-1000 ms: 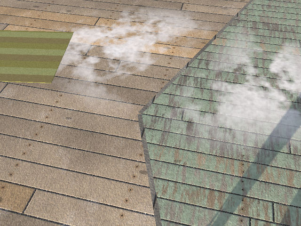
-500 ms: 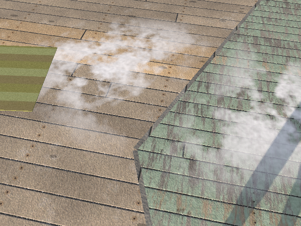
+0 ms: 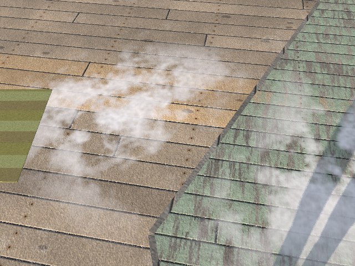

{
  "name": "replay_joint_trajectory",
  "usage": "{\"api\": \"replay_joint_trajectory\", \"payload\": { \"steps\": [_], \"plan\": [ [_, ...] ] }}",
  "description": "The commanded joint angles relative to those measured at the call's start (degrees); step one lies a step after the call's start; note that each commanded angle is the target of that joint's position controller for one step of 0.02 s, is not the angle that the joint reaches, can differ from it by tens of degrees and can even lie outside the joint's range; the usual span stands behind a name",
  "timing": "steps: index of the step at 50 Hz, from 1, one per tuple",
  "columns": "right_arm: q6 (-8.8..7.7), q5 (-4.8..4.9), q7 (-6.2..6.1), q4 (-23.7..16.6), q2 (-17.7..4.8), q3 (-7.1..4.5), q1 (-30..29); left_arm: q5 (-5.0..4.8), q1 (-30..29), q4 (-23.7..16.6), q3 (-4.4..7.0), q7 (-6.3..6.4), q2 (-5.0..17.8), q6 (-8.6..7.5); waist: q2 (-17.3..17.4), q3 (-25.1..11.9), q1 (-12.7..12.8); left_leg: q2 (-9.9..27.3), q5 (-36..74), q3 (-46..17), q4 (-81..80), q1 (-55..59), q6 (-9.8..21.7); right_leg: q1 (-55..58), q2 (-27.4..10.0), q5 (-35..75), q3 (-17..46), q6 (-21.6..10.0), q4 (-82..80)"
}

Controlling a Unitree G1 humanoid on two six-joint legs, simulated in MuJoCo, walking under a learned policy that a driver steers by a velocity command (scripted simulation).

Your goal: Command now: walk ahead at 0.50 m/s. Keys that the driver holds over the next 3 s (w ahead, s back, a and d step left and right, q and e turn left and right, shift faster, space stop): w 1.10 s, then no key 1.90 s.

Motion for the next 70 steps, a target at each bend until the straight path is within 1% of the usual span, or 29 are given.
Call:
{"api": "replay_joint_trajectory", "payload": {
  "steps": [1,3,8,15,18,20,21,22,23,24,25,27,28,32,37,43,46,48,49,50,51,52,53,54,55,57,60,64,70],
  "plan": [
    [1.15,-0.91,0.84,-1.4,-1.2,-0.52,4.6,-0.46,5.8,0.5,0.10,0.34,3.0,-1.58,-4.3,-1.6,-1.3,3.4,3.3,-1.3,-0.8,-7.2,-1.1,5.6,-15.4,9.5,16.1,-6.3,-15.3],
    [1.79,-0.93,1.13,-3.0,-1.7,-0.61,0.3,-0.46,8.0,1.3,0.31,0.49,4.6,-1.90,-4.2,0.0,-1.2,4.2,6.6,-0.4,-3.9,-10.8,-2.0,5.7,-14.8,10.3,14.0,-6.4,-16.9],
    [1.92,-0.14,1.37,-7.1,-2.0,-0.18,-12.1,-0.41,13.2,2.6,-0.30,0.52,4.3,-1.62,-4.2,2.5,1.4,4.5,15.4,1.7,-17.2,-16.0,-3.6,9.1,-13.1,14.7,10.7,-5.5,-18.3],
    [1.21,0.23,1.25,-10.8,-2.3,0.40,-22.2,0.34,19.3,5.2,-0.40,1.36,4.9,-1.29,-5.1,3.8,4.2,1.9,15.5,3.9,-29.9,-15.6,-1.4,19.7,-15.5,23.3,9.2,-5.9,-15.0],
    [0.41,0.25,0.89,-10.6,-3.2,-0.11,-19.3,0.67,17.4,5.5,-0.05,1.81,6.0,-1.10,-5.5,2.4,1.7,-0.7,9.4,5.0,-33.7,-8.7,1.2,21.9,-16.4,37.1,7.7,-4.8,-8.7],
    [-0.43,-0.08,0.01,-5.8,-4.8,-1.35,-5.0,0.40,15.3,5.3,0.12,1.68,6.7,-0.79,-4.3,-4.8,-4.4,-4.3,10.2,6.7,-38.8,9.0,3.7,19.0,-13.8,46.2,5.1,-3.0,7.4],
    [-0.98,-1.36,-0.62,-3.0,-8.2,-2.56,5.4,-0.14,14.8,4.1,-0.34,1.49,5.6,-0.89,-1.7,-11.1,-8.0,2.9,8.1,-1.2,-39.1,24.6,6.4,8.2,-11.6,33.0,3.7,-1.8,21.6],
    [-0.94,-2.39,-0.77,-2.5,-14.5,-4.18,11.7,-2.54,20.1,2.5,-1.43,0.76,0.1,-0.87,10.7,-19.2,-6.7,20.8,1.7,-29.0,-43.5,41.4,14.0,-12.5,-1.6,-1.8,-0.2,1.2,45.3],
    [-0.03,-0.18,-0.14,-2.7,-13.0,-3.92,7.7,-1.02,18.6,3.1,-0.02,0.76,4.5,-0.77,6.1,-18.8,-5.4,21.9,0.9,-39.1,-50.1,38.3,14.8,-18.9,0.1,-18.7,8.0,0.3,52.0],
    [0.13,0.79,0.06,-3.6,-10.3,-3.08,0.8,-0.47,13.3,1.5,0.41,0.65,5.0,-0.62,3.1,-9.3,-2.5,19.7,-1.7,-29.1,-50.9,29.7,12.7,-22.1,-3.7,-13.7,9.2,-0.2,52.2],
    [-0.24,0.84,0.35,-4.3,-6.4,-2.06,-3.0,-0.22,10.1,0.8,0.22,0.38,4.2,-0.88,0.2,-4.4,-1.4,17.2,1.8,-22.7,-53.4,21.8,10.9,-20.9,-5.8,-9.4,9.0,-0.1,48.9],
    [-0.99,0.90,0.01,-3.1,-2.7,-0.82,-4.3,0.96,10.2,1.0,0.16,-0.03,2.2,0.29,1.4,-0.9,2.0,12.0,8.8,-13.6,-56.1,13.1,7.0,-15.7,-8.3,-6.3,8.6,0.8,42.7],
    [-1.39,0.79,-0.18,-2.4,-2.2,-0.55,-3.0,1.26,11.1,1.4,0.05,-0.40,1.2,1.02,1.8,-1.2,2.6,11.0,11.7,-11.2,-56.5,11.8,6.7,-14.0,-8.4,-5.6,8.1,1.4,41.6],
    [-2.25,0.84,-0.38,-0.4,-5.1,-0.84,2.5,1.26,4.5,-1.3,0.21,-1.00,1.6,2.45,1.5,0.5,2.6,9.5,17.4,-7.0,-58.8,12.5,7.2,-19.5,-9.6,0.0,6.1,3.3,36.2],
    [-2.06,0.84,-0.45,0.8,-4.6,-0.20,7.8,0.46,-7.4,-5.4,-0.29,-1.22,1.7,2.41,1.6,2.5,-0.2,8.1,23.1,-4.1,-59.4,17.0,6.3,-23.5,-9.3,8.2,4.0,4.8,22.0],
    [-1.80,0.18,-1.21,2.9,-5.1,-0.13,13.3,0.23,-16.1,-8.6,-0.78,-1.13,1.9,1.80,2.3,3.6,-2.6,10.5,31.3,-3.0,-56.4,27.1,6.9,-23.6,-6.8,7.7,2.1,2.8,11.4],
    [-1.58,-0.23,-1.71,3.2,-6.1,-0.46,11.8,0.17,-14.4,-8.9,-0.38,-0.90,2.8,1.01,2.6,2.8,-0.6,11.7,43.2,-1.9,-51.1,29.9,6.0,-18.2,-4.7,1.7,1.3,0.3,7.6],
    [-1.34,-0.12,-1.65,3.1,-7.0,-0.73,9.8,0.34,-2.8,-5.2,0.67,-0.10,4.2,0.26,2.4,-3.1,4.6,10.0,55.5,0.2,-37.7,28.3,4.4,-3.2,-0.8,0.6,-0.5,-2.1,3.4],
    [-1.33,0.32,-1.49,2.5,-6.4,-0.45,9.0,1.23,7.5,-1.9,1.70,0.49,6.5,-0.35,0.6,-8.8,8.4,7.7,48.2,1.8,-25.6,20.5,3.2,11.4,-3.4,2.2,2.5,-4.1,2.1],
    [-1.45,2.22,-0.87,0.2,-2.6,0.58,11.1,2.68,16.4,-0.7,3.26,1.09,12.4,-0.60,-8.3,-17.1,9.5,1.8,24.1,5.3,-5.2,3.0,0.8,28.7,-19.3,-4.3,23.4,-9.2,0.2],
    [-1.47,2.47,-0.58,0.5,-3.3,-0.20,13.9,1.32,15.5,-0.5,3.71,0.39,13.7,0.36,-14.3,-21.4,7.4,-6.6,-11.9,1.3,9.7,-9.1,0.3,33.3,-27.7,-4.0,45.4,-14.4,-8.0],
    [-1.09,1.23,-0.73,-0.3,-5.9,-0.99,9.1,-0.16,8.4,-1.6,3.12,0.09,11.4,0.77,-6.7,-13.1,4.9,-2.1,-7.6,-3.4,12.1,-13.8,1.1,26.1,-25.0,-7.1,38.2,-12.5,-8.7],
    [-1.36,0.82,-0.43,-1.5,-4.9,-0.79,4.7,-0.43,3.7,-2.4,2.04,-0.10,7.5,0.51,-3.5,-6.4,3.8,0.0,-2.9,-3.3,9.7,-14.2,1.0,17.6,-23.0,-5.7,30.9,-11.0,-10.8],
    [-1.27,0.70,-0.26,-1.7,-3.6,-0.71,3.4,-0.20,1.5,-2.3,1.24,-0.12,4.8,0.14,-2.4,-2.7,1.9,2.1,0.0,-3.0,5.6,-12.1,0.9,11.3,-20.0,-2.7,25.4,-8.6,-13.1],
    [-0.59,-0.26,-0.03,-1.8,-3.1,-0.78,3.4,-0.32,1.5,-1.4,0.62,0.13,3.0,-0.28,-3.6,-1.2,0.3,3.3,1.3,-3.0,2.3,-9.5,0.3,7.2,-17.7,0.7,21.4,-6.9,-14.2],
    [0.84,-0.88,0.27,-0.8,-1.3,-0.59,5.8,-0.25,3.9,0.1,0.06,0.54,2.3,-1.26,-3.7,-1.0,-1.4,2.8,1.5,-1.5,0.2,-5.4,-1.2,4.0,-16.3,19.5,15.7,-6.5,-13.7],
    [1.89,-0.67,0.05,-1.5,-1.0,-0.57,3.7,-0.13,6.7,1.5,0.05,0.56,4.6,-2.00,-4.0,-1.4,-2.5,2.0,4.1,0.3,-4.9,-6.1,-2.9,4.1,-14.7,40.0,9.0,-6.5,-11.5],
    [2.08,0.24,-0.22,-3.6,-0.6,0.38,-4.3,-0.16,8.1,2.3,-0.90,0.79,4.1,-1.15,-6.7,-1.5,-0.8,1.1,11.2,3.0,-19.3,-3.9,-3.5,4.8,-11.7,44.3,4.2,-4.4,-10.3],
    [1.58,0.39,-1.68,-3.0,-1.8,0.70,-6.5,0.19,10.9,4.5,-1.43,1.79,3.7,0.17,-7.1,-2.1,1.1,-0.8,10.0,3.0,-30.6,0.7,-1.5,11.5,-14.5,42.6,6.6,-4.4,-4.2]
  ]
}}
Next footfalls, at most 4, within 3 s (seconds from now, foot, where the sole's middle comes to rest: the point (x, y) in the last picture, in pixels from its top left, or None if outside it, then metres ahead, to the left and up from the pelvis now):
0.42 left None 0.39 0.11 -0.78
0.98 right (204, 212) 0.69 -0.06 -0.78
1.46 left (163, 177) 0.86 0.10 -0.78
1.74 right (212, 193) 0.78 -0.10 -0.78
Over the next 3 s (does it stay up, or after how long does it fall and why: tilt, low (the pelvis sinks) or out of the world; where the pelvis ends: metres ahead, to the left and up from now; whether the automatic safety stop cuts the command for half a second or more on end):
stays up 0.80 -0.01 0.00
